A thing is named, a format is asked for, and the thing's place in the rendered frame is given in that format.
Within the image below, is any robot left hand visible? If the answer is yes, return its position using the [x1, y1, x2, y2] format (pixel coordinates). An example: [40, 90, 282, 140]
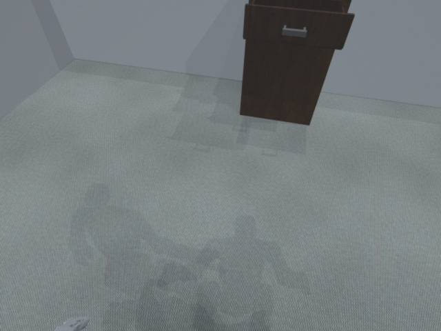
[54, 317, 89, 331]

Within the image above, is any cabinet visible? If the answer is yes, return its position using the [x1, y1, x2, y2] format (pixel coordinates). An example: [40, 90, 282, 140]
[240, 0, 351, 126]

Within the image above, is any drawer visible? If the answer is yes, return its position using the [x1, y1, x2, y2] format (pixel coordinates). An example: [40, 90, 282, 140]
[243, 0, 355, 50]

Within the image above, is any handle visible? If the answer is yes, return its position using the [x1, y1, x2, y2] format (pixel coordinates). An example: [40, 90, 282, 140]
[282, 25, 307, 37]

